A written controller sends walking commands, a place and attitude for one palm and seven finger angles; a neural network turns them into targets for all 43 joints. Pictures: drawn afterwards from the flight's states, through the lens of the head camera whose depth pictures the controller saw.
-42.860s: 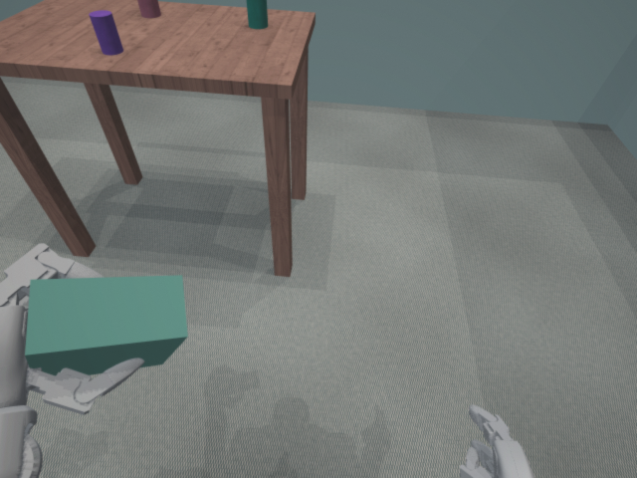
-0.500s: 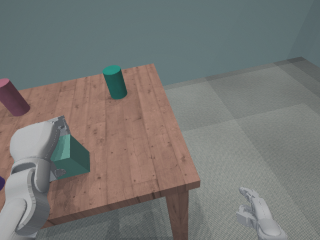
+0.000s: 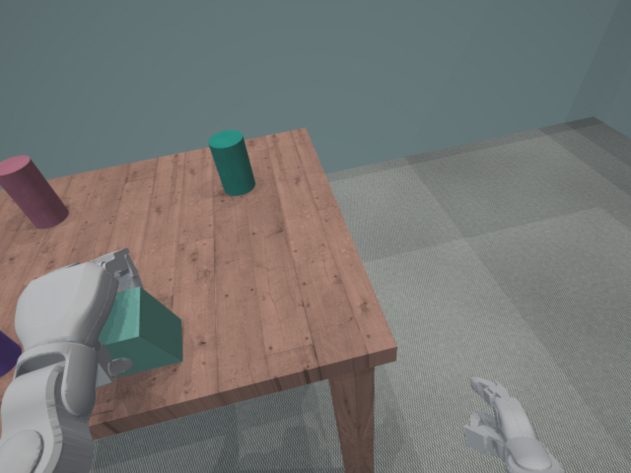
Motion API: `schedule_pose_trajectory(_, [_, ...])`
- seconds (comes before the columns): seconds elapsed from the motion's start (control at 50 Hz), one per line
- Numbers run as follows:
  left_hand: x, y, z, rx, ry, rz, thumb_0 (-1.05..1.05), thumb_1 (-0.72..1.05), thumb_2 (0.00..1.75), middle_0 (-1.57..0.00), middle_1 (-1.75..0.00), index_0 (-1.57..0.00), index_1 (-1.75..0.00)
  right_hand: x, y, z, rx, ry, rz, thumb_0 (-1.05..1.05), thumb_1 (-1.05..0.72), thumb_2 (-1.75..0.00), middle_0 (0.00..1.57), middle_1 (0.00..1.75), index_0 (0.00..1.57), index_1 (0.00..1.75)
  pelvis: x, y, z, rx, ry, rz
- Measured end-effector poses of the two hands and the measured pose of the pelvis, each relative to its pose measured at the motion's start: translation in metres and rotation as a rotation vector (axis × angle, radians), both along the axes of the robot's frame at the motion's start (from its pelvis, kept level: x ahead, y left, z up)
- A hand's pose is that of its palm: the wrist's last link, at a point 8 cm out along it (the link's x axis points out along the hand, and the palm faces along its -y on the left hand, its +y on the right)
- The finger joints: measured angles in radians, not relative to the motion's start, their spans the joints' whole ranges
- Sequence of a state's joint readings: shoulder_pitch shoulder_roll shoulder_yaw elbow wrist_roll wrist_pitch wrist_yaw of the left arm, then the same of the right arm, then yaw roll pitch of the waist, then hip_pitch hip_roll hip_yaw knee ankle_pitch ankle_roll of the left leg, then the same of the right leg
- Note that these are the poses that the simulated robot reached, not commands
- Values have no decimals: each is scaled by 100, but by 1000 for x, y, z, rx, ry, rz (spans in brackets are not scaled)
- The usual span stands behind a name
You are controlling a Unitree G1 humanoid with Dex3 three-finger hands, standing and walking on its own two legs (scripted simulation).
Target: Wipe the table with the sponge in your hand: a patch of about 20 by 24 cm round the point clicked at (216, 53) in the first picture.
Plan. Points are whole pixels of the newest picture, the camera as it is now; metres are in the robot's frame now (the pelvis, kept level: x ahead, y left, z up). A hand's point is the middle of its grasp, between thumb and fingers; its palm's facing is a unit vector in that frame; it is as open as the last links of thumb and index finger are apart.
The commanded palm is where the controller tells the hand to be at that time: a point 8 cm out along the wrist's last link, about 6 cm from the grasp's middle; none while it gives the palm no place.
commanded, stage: lift the sponge slowly off the table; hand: left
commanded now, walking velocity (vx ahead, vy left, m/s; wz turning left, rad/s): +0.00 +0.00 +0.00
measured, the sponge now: (121, 343) +0.22 +0.28 +0.08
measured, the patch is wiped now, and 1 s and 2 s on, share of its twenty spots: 1.00 1.00 1.00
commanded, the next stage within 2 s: bring the sponge back beside the body in 1.96 s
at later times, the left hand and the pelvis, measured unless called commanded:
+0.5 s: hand (105, 318) +0.22 +0.27 +0.14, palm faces +0.10 -0.07 -0.99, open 10.0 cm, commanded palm +0.18 +0.27 +0.21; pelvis -0.01 +0.00 +0.00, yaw +1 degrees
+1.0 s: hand (102, 295) +0.23 +0.26 +0.17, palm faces +0.13 -0.06 -0.99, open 10.0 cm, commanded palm +0.19 +0.27 +0.24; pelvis -0.01 -0.01 +0.00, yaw +1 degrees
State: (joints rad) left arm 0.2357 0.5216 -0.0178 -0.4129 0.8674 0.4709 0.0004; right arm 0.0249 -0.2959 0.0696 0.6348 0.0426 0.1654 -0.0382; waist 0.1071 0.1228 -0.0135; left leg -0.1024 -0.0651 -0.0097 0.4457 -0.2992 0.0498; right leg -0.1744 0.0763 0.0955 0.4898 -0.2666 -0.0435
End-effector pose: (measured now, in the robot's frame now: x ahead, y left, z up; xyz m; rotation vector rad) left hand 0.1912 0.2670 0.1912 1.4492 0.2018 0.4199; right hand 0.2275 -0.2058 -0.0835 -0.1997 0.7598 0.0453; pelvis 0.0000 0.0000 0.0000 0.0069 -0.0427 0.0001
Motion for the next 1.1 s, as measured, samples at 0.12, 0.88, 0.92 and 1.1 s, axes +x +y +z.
schedule_pose_trajectory(0.12, [1,1,0,-6,13,10,1,-51,103,-70,-140,-74,-145,-2,1,2,-14,-2,3,1,-91,-90,20,30,20,30,-6,0,1,1,-10,6])
schedule_pose_trajectory(0.88, [10,0,24,17,38,6,0,-54,104,-76,-135,-79,-140,18,18,18,-16,-50,68,1,-91,-90,20,30,20,30,-13,-8,4,1,-29,22])
schedule_pose_trajectory(0.92, [11,-1,28,13,29,-1,0,-54,104,-76,-135,-79,-140,18,18,18,-13,-53,67,1,-91,-90,20,30,20,30,-13,-8,4,2,-28,22])
schedule_pose_trajectory(1.1, [17,-8,35,21,39,-18,0,-54,104,-76,-135,-79,-140,14,13,16,-8,-46,61,1,-91,-90,20,30,20,30,-15,-9,4,5,-22,19])
